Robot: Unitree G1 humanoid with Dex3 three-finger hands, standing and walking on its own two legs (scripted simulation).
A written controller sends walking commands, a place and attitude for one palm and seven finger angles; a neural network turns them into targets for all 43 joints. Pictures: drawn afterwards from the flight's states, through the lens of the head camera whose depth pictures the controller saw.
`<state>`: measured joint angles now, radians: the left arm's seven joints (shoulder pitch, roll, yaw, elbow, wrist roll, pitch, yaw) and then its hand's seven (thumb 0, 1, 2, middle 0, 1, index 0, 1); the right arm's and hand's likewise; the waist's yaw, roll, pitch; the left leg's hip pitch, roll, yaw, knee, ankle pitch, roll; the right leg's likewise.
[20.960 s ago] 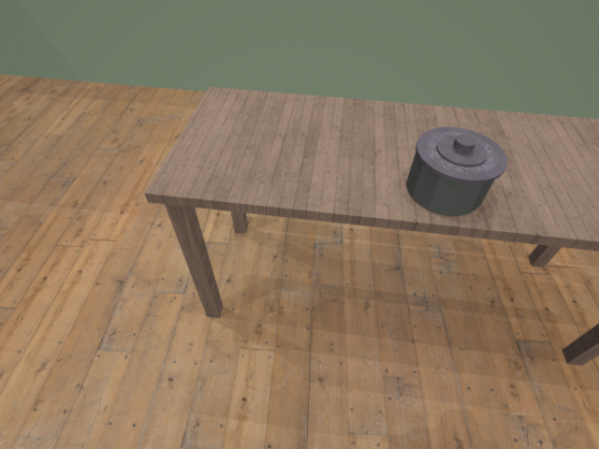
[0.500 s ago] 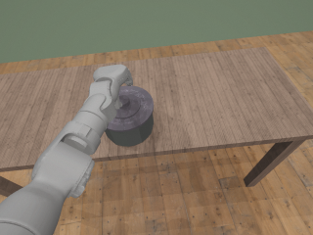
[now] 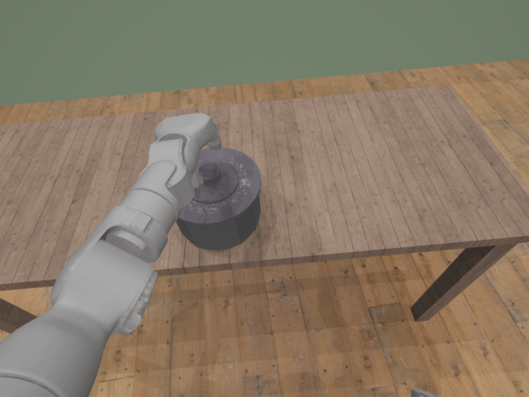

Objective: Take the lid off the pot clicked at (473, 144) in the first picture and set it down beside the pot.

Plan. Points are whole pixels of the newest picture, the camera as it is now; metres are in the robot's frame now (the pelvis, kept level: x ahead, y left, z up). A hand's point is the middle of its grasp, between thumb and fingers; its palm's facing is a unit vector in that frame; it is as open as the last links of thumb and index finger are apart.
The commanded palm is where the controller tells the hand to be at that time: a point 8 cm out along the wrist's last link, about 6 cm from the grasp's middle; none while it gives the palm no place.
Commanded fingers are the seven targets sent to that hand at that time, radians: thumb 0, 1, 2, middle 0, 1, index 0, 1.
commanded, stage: move the open hand above the knob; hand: left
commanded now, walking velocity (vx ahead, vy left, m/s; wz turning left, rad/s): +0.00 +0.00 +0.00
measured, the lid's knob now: (209, 174) +0.50 +0.09 +0.03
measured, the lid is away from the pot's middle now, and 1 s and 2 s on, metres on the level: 0.00 0.00 0.00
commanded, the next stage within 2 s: lower the open fingers around the knob in 0.18 s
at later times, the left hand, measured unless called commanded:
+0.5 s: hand (205, 165) +0.47 +0.08 +0.09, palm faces -0.33 -0.06 -0.94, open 10.1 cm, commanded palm +0.47 +0.09 +0.14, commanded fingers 0.00 -0.27 1.36 -0.82 -0.08 -0.82 -0.08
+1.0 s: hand (207, 178) +0.46 +0.08 +0.05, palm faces -0.35 -0.06 -0.93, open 10.1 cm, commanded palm +0.47 +0.09 +0.11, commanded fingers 0.00 -0.27 1.36 -0.82 -0.08 -0.82 -0.08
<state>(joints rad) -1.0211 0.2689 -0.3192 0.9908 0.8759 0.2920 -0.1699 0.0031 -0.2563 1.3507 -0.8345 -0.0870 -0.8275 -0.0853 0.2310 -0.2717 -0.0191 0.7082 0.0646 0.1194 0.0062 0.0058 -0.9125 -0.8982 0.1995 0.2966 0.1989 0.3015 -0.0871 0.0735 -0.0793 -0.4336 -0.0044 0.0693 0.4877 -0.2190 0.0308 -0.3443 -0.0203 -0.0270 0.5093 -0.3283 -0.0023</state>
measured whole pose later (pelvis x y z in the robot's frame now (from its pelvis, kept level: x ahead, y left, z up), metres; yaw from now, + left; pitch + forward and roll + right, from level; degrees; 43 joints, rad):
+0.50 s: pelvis -0.01 +0.00 +0.00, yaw +0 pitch +10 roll +1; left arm -1.05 0.24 -0.31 1.05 0.89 0.30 -0.14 0.00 -0.26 1.35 -0.84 -0.09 -0.83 -0.09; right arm 0.25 -0.26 -0.01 0.72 0.06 0.12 0.00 0.01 -0.91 -0.90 0.20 0.30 0.20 0.30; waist -0.10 0.08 -0.08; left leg -0.45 0.00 0.08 0.49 -0.21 0.03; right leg -0.37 -0.02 -0.02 0.52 -0.32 0.00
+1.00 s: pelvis +0.00 +0.00 +0.00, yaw -1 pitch +11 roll +0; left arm -1.00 0.24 -0.29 1.09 0.90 0.28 -0.08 0.00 -0.26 1.35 -0.84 -0.09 -0.83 -0.09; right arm 0.26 -0.26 -0.02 0.74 0.06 0.12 0.00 0.01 -0.91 -0.90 0.20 0.30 0.20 0.30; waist -0.11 0.07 -0.10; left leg -0.49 0.02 0.08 0.52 -0.23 0.02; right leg -0.40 0.00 -0.01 0.53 -0.33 -0.01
